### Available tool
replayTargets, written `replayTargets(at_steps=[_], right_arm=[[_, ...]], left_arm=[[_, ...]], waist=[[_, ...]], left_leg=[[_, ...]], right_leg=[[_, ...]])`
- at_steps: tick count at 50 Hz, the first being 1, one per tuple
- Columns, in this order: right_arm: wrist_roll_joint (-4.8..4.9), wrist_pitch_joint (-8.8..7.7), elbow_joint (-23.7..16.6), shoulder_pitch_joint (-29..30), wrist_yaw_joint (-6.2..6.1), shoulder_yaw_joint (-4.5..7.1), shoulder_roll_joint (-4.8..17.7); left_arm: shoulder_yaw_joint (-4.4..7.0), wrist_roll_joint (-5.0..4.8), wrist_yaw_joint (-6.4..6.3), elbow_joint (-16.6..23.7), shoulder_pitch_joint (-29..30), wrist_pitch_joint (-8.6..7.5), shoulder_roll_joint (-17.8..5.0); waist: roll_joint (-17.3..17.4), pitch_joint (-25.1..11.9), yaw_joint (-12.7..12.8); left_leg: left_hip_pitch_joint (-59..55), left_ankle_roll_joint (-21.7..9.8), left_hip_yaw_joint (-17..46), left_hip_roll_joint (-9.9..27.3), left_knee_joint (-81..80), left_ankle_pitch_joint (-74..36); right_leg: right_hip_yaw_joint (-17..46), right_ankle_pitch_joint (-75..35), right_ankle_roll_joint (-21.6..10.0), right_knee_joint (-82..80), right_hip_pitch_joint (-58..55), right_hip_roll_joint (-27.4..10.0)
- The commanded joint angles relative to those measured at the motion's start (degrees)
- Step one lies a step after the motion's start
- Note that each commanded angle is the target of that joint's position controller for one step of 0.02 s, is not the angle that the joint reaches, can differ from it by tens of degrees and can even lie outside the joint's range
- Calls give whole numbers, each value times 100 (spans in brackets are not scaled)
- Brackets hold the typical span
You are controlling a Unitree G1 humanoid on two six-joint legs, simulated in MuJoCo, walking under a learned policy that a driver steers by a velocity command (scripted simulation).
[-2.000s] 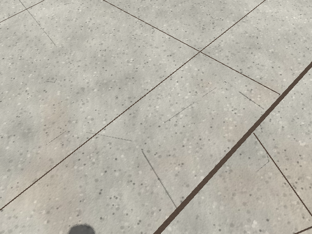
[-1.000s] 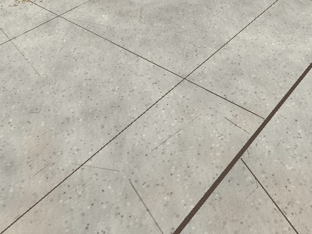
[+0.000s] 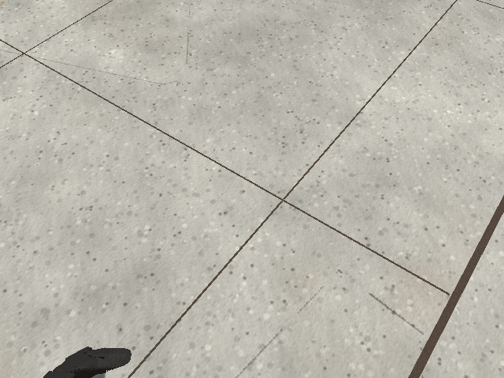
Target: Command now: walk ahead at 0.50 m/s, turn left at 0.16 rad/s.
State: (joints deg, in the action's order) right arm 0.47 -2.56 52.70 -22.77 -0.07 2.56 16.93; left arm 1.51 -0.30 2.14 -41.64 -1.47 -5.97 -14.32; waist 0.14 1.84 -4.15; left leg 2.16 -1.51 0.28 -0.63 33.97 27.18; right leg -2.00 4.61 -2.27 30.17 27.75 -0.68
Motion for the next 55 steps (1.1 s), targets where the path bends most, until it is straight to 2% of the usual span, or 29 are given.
replayTargets(at_steps=[1,2,3,4,6,10,15,20,23,25,26,27,28,29,30,31,32,34,37,41,45,48,49,50,51,52,53,54,55], right_arm=[[131,-259,-407,-292,27,23,561],[263,-306,-598,244,30,128,838],[237,-306,-651,492,-2,125,778],[155,-266,-655,583,-20,153,703],[157,-106,-564,306,-16,163,475],[117,67,-737,573,-32,161,279],[65,-10,-1049,1412,128,98,133],[75,-11,-1523,2191,308,60,101],[83,26,-1653,1962,374,175,321],[111,58,-1402,718,327,426,728],[116,108,-1160,-233,211,636,1156],[153,93,-1163,-129,139,734,1807],[84,-2,-1380,-271,169,602,1441],[25,-84,-1338,-74,188,505,1094],[51,-133,-1370,275,188,458,931],[59,-142,-1447,686,182,399,735],[-2,-150,-1549,917,159,342,593],[2,-160,-1602,982,118,346,631],[35,-161,-1533,730,0,407,852],[73,-80,-1434,424,-85,416,885],[113,-21,-1294,113,-105,411,851],[96,38,-1297,181,-142,422,849],[91,56,-1331,287,-140,405,793],[68,48,-1393,360,-119,332,598],[-35,30,-1522,328,-100,206,287],[148,-22,-1673,-490,-101,125,26],[209,-24,-1496,-492,-115,208,636],[169,8,-1550,140,-103,292,923],[103,30,-1615,482,-107,299,884]], left_arm=[[404,22,-82,-214,-2366,28,-1136],[331,27,-110,-182,-1956,20,-943],[291,38,-112,-146,-1526,6,-839],[259,51,-100,-144,-1246,-17,-679],[241,111,-89,-199,-1009,-94,-536],[318,132,-137,-412,-1023,-165,-716],[364,101,-255,-543,-1170,-78,-928],[446,-28,-296,-759,-1629,136,-1120],[512,-80,-343,-706,-1472,271,-1326],[528,-110,-386,-634,-1293,365,-1410],[466,-44,-403,-552,-1329,337,-1277],[184,180,-296,-250,-1924,182,-337],[191,-24,-206,-156,-1469,-83,-671],[281,-251,-155,36,-816,-221,-1002],[254,-213,-178,79,-720,-289,-946],[282,-55,-226,2,-744,-287,-956],[329,26,-236,-27,-872,-226,-1022],[340,87,-226,-3,-997,-84,-930],[275,134,-252,177,-579,24,-712],[191,77,-192,418,240,-13,-531],[234,-1,-96,614,646,-100,-701],[324,-17,-55,596,401,-186,-893],[378,-12,-74,495,2,-216,-960],[467,50,-110,374,-611,-247,-1131],[550,127,-165,305,-1520,-243,-1451],[629,172,-132,107,-1926,-158,-1777],[518,11,-110,194,-1784,-129,-1237],[424,-1,-145,259,-1551,-81,-876],[381,56,-154,279,-1284,-37,-812]], waist=[[-994,-2162,1138],[-770,-1300,1072],[-416,-857,866],[-365,-508,713],[-558,-349,438],[-365,9,348],[-248,214,616],[-176,418,851],[-433,68,532],[-450,-639,-215],[-26,-1142,-639],[1574,-1520,96],[956,-2380,-228],[581,-1567,-350],[183,-1029,-95],[-38,-681,165],[75,-582,368],[119,-491,516],[135,-268,430],[404,-157,91],[500,-132,-46],[713,-178,147],[773,-308,373],[679,-756,681],[45,-1619,1021],[-1923,-2133,612],[-1370,-1740,715],[-793,-1022,880],[-391,-593,799]], left_leg=[[3837,-143,885,-67,3955,590],[4111,-192,821,189,4000,54],[3912,-148,663,467,3766,-469],[3750,-96,650,623,3478,-814],[3203,-23,655,796,3285,-1195],[3608,130,717,848,2781,-1836],[3565,119,254,759,1089,-3096],[3936,-119,-108,657,329,-2699],[3218,-417,-542,229,254,-1892],[1480,-743,-736,-252,-42,-1812],[-248,-1017,-22,-17,-284,-1932],[-2229,-2049,3086,1496,-629,-1316],[-2692,-2445,4875,2013,-1614,-503],[-2214,-2073,4070,1866,-1798,-896],[-1375,-1848,3313,1618,-1766,-1452],[-552,-1678,2716,1371,-1792,-2107],[-10,-1616,2363,1204,-1898,-2623],[507,-1627,2072,1053,-2084,-3149],[955,-1545,1613,836,-2169,-3495],[1195,-1155,1379,493,-2035,-2769],[753,-1049,1920,705,-1635,-2347],[355,-948,2394,876,-1131,-2529],[393,-859,2402,773,-840,-2793],[624,-681,2188,471,-77,-3043],[1401,-454,1689,90,1526,-2121],[3528,-79,1041,-659,3269,736],[4208,-2,1175,-131,4020,585],[4355,45,1044,71,4167,17],[4161,76,853,261,4051,-394]], right_leg=[[3996,1450,-1365,-1087,-5020,-2252],[3064,1225,-1106,-1247,-4257,-2086],[2411,700,-980,-1445,-3461,-1862],[1934,384,-920,-1675,-2878,-1661],[1254,36,-841,-2047,-2229,-1408],[363,-751,-892,-2340,-1950,-1370],[-490,-944,-724,-2439,-2198,-1215],[-772,-1497,-651,-2051,-3269,-1578],[-1001,-3734,-463,-1148,-3583,-1624],[-1186,-4571,-247,648,-3172,-1404],[-1190,-3209,9,2273,-1944,-1154],[-837,2380,390,4357,776,5],[612,3052,331,5125,1534,305],[757,2487,176,5035,2019,-12],[729,1949,90,4524,1872,-273],[706,1658,127,4013,1486,-463],[747,1444,170,3718,1047,-587],[667,1258,336,3283,728,-602],[516,556,594,2304,794,-481],[463,-840,641,603,358,-126],[622,-877,514,-83,192,40],[674,-179,292,-315,-137,82],[563,-151,165,-517,-668,120],[661,-222,-55,-581,-1719,-98],[1634,83,-419,-437,-3282,-1094],[4373,1313,-1339,-988,-4903,-2291],[4749,2487,-1251,-1213,-4684,-2364],[3749,2380,-996,-1293,-4000,-2102],[2979,1644,-847,-1400,-3262,-1844]])
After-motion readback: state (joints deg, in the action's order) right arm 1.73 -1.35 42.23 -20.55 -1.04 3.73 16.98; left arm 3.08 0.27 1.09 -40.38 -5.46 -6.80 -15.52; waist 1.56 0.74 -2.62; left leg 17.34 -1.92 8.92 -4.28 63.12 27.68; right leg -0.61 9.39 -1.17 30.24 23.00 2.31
